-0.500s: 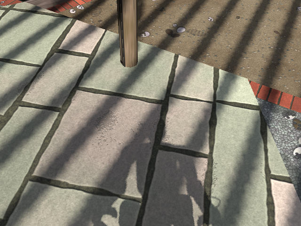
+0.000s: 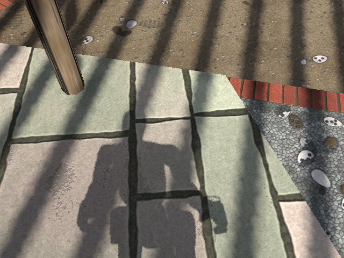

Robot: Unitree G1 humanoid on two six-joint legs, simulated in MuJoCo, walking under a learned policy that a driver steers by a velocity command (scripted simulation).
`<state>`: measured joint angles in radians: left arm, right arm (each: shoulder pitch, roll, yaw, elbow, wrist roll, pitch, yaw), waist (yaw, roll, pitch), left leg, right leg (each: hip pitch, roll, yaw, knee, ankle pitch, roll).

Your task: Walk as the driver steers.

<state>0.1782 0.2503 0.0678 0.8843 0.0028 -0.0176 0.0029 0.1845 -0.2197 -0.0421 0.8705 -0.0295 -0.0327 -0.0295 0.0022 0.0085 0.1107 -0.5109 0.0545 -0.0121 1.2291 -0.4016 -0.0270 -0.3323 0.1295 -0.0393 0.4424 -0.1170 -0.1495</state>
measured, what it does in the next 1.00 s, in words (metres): steps on the spot, turning right: left foot, then right foot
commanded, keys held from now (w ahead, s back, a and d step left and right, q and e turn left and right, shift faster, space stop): e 1.00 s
